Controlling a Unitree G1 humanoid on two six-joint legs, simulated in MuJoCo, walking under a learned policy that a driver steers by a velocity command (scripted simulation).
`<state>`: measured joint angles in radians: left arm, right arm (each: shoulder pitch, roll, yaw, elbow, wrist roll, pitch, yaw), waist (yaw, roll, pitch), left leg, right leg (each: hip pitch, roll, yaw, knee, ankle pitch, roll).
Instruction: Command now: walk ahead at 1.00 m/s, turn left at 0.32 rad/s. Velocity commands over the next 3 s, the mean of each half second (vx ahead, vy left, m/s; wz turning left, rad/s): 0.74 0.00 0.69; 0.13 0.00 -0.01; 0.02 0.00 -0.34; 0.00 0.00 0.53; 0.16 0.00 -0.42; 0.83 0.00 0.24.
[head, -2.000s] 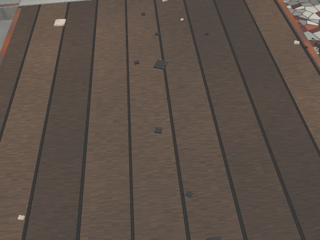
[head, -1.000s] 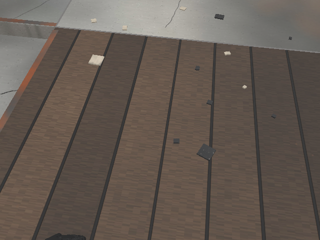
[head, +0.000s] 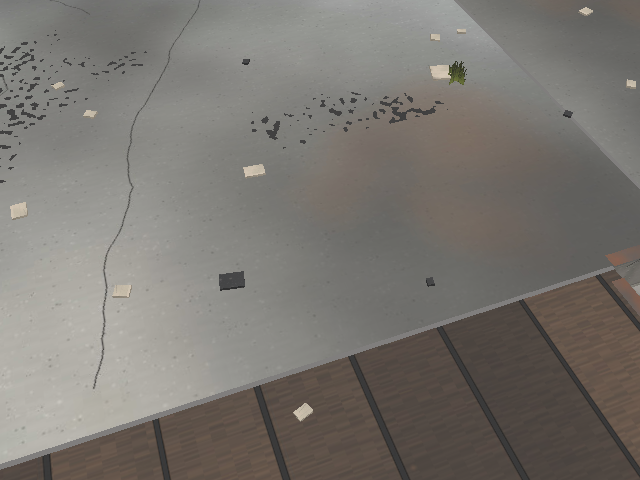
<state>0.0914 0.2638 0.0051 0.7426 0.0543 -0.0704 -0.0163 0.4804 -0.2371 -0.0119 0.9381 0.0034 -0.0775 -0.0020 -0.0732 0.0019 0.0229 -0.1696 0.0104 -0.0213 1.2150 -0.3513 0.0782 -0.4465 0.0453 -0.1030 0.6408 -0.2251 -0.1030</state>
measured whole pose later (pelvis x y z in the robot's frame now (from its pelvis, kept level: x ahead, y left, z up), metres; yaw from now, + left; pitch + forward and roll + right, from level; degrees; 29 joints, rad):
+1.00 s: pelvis +0.61 +0.06 +0.02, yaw +21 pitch +2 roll +2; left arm 0.24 0.28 0.07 0.63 -0.01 0.02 0.03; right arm 0.09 -0.26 -0.05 0.67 0.00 0.04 -0.02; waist 0.04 -0.01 0.04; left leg -0.47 -0.11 -0.11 0.95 -0.44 -0.04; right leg -0.43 0.09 0.19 0.46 -0.06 -0.01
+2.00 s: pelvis +0.60 +0.12 +0.02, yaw +29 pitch +2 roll -2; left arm 0.12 0.32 0.09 0.71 0.00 0.03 0.04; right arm 0.20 -0.29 -0.07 0.61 0.00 0.02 0.00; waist -0.01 -0.05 0.05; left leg -0.36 -0.02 0.01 0.57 -0.25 0.06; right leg -0.52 -0.04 0.00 1.18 -0.48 0.05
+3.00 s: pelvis +0.98 +0.14 -0.02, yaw +21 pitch +0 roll +0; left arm 0.37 0.24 0.02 0.87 0.04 -0.05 0.00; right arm 0.24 -0.30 -0.05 0.78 -0.01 -0.01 0.04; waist -0.05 0.02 0.04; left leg -0.50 -0.15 0.13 0.76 -0.29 0.22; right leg -0.01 0.01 -0.10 1.18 -0.36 -0.01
